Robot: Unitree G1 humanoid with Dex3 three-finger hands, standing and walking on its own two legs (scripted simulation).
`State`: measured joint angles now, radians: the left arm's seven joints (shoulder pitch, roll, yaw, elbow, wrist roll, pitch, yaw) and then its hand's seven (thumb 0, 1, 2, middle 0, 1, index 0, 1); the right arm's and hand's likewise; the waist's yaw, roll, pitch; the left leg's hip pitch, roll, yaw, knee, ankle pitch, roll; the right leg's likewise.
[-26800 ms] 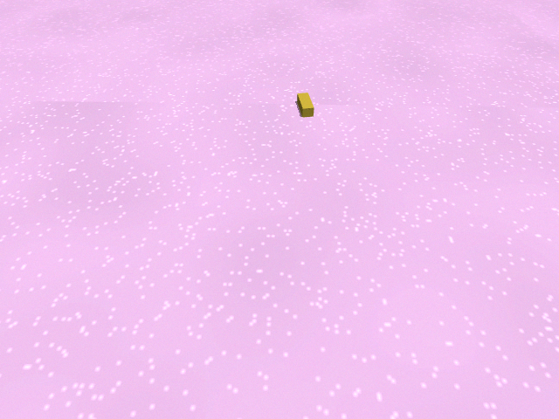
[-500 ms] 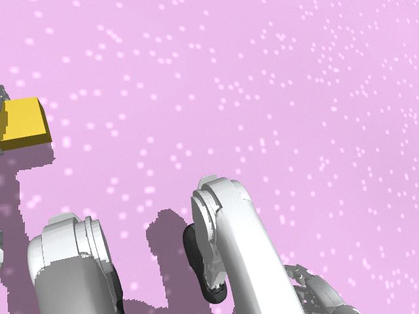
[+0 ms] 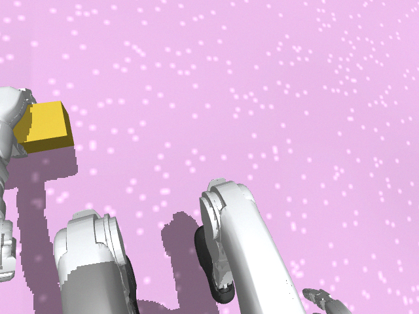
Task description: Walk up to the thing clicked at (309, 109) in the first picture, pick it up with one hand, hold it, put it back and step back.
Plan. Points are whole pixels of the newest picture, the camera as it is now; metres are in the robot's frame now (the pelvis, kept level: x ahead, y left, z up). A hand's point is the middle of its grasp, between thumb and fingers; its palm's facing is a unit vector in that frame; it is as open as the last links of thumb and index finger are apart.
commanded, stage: lift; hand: left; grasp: from above
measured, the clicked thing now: (13, 132) +0.49 +0.28 -0.18
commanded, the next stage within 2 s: hold in 1.48 s
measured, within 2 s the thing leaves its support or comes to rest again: neither
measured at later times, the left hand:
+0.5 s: hand out of the picture +0.41 +0.29 +0.00, palm faces -0.47 -0.08 -0.88, open 10.1 cm
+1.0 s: hand out of the picture +0.35 +0.28 +0.20, palm faces -0.47 -0.09 -0.88, open 10.1 cm
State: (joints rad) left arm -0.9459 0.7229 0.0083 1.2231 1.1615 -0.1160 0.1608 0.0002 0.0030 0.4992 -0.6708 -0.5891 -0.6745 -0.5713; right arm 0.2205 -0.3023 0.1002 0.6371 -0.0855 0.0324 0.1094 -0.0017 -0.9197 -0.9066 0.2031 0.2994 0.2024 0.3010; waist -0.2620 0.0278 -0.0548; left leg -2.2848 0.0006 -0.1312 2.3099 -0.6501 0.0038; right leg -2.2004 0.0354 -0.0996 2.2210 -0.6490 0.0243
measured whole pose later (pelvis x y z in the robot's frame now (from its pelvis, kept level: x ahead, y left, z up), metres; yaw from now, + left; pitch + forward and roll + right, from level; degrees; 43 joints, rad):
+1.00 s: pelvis +0.03 +0.01 +0.29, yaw +6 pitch +19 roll -3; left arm -0.39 0.45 -0.16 0.85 1.02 -0.05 0.12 0.00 -0.01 0.51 -0.69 -0.58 -0.69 -0.56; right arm 0.23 -0.24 -0.02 0.73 0.05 0.02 -0.06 0.00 -0.90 -0.90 0.20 0.30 0.20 0.30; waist -0.08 0.05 -0.17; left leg -1.15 0.02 -0.03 1.32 -0.51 0.02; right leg -1.11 0.03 -0.01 1.26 -0.49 0.02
